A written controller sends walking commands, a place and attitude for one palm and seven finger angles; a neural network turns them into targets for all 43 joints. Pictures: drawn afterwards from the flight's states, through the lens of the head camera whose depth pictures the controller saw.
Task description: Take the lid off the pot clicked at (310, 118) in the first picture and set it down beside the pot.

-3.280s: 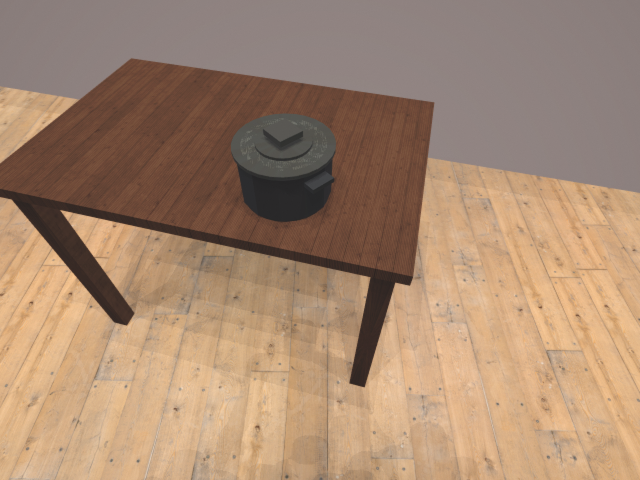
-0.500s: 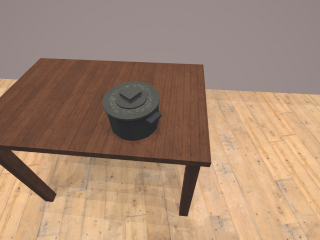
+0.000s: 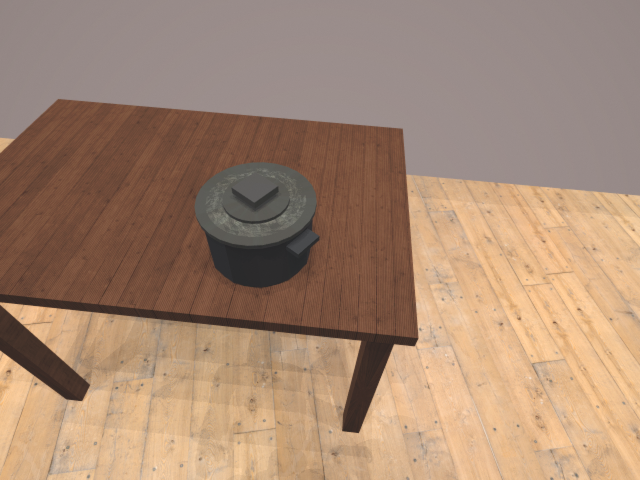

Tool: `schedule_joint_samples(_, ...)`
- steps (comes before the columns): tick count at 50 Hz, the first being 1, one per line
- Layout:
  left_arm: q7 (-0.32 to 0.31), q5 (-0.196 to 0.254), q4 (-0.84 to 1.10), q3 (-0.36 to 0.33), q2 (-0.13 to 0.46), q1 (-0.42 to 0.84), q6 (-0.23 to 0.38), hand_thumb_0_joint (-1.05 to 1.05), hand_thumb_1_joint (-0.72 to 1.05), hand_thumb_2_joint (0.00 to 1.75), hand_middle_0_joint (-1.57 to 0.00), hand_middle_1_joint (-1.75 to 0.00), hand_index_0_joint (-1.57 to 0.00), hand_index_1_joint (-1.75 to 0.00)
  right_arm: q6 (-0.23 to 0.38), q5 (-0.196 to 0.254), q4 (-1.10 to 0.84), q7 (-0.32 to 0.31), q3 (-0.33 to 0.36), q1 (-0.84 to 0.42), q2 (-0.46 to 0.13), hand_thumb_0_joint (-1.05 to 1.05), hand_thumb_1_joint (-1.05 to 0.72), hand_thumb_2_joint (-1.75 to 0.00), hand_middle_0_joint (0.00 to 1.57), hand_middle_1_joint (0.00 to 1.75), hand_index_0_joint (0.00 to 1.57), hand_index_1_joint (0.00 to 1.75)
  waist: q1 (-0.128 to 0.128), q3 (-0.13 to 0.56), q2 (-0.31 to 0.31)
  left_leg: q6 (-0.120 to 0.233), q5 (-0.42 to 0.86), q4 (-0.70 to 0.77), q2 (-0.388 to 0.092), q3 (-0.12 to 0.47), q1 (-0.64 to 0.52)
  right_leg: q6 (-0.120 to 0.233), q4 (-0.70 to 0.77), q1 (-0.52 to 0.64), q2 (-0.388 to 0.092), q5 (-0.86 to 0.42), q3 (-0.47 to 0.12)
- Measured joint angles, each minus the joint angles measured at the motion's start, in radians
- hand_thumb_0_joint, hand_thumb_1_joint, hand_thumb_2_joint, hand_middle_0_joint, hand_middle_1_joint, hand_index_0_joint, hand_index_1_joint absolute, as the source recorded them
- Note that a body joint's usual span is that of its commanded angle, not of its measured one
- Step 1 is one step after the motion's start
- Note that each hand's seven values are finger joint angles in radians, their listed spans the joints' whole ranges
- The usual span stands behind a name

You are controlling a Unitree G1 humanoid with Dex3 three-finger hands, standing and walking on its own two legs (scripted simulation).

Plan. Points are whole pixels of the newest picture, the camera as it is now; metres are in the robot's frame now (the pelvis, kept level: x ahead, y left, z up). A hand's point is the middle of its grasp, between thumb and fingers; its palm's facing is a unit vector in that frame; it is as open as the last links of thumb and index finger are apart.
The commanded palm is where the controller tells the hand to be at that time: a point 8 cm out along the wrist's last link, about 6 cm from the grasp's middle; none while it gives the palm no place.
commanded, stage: look again from close up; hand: left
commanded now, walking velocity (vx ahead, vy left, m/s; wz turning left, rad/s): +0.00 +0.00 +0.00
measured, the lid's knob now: (255, 189) +0.53 +0.14 +0.05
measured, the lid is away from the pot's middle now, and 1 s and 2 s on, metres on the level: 0.00 0.00 0.00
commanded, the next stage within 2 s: lift the closed hand beside the body in 0.72 s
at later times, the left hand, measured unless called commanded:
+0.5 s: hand out of the picture +0.02 +0.18 -0.17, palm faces +0.02 -0.98 -0.21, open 7.3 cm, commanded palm none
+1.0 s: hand out of the picture +0.13 +0.20 -0.10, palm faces +0.14 -0.94 -0.32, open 6.7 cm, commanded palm +0.09 +0.24 -0.06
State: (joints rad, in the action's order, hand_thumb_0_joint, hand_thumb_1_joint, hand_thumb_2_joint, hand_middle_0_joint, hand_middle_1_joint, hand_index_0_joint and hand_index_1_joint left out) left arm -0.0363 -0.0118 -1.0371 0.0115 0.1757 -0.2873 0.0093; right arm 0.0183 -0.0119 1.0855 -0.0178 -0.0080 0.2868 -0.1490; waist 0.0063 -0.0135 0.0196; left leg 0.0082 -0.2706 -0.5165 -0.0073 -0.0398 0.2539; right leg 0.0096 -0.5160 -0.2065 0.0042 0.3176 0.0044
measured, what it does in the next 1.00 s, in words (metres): stands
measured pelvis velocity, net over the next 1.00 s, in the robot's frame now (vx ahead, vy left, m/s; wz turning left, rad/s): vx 0.00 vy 0.00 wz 0.05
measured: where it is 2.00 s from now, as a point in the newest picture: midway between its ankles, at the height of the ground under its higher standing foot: outside the picture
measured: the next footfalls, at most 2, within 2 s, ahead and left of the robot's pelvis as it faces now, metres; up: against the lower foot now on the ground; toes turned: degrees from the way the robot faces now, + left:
none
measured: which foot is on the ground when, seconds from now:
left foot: down 0.00-1.00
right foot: down 0.00-1.00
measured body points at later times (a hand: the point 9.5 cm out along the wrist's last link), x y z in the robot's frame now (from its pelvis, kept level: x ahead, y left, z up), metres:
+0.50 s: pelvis +0.02 +0.00 +0.00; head +0.03 +0.01 +0.45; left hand +0.02 +0.24 -0.16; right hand +0.05 -0.23 -0.15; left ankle +0.00 +0.11 -0.74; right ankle -0.03 -0.11 -0.74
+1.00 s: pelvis +0.00 +0.00 +0.00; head +0.02 -0.01 +0.45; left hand +0.12 +0.25 -0.08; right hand +0.09 -0.23 -0.13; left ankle +0.00 +0.11 -0.74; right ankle -0.03 -0.11 -0.74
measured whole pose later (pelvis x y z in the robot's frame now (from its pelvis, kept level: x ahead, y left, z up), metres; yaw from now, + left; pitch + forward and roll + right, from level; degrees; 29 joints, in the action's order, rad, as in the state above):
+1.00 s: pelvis +0.00 +0.00 +0.00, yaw +3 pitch +0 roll +0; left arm -0.14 0.00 -0.47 -0.01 0.18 -0.36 0.01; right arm 0.17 0.02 0.89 0.00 0.02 0.25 -0.21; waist 0.04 -0.05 -0.02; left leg 0.02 -0.22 -0.45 0.03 0.00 0.24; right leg 0.00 -0.47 -0.18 -0.03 0.30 0.05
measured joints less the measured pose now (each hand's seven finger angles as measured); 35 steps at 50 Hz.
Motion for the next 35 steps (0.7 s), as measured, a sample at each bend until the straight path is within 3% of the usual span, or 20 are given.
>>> schedule_joint_samples(35,-0.001,-0.001,-0.034,0.002,0.008,-0.02,-0.002,0.0,0.91,0.9,-0.2,-0.3,-0.2,-0.3,0.0,0.005,0.031,-0.004,0.001,-0.043,-0.012,0.0,-0.92,-0.9,0.2,0.3,0.2,0.3,-0.016,-0.005,0.006,0.005,0.008,0.068,0.012,0.004,-0.078,-0.007,0.075,0.084,-0.01,-0.01,0.005)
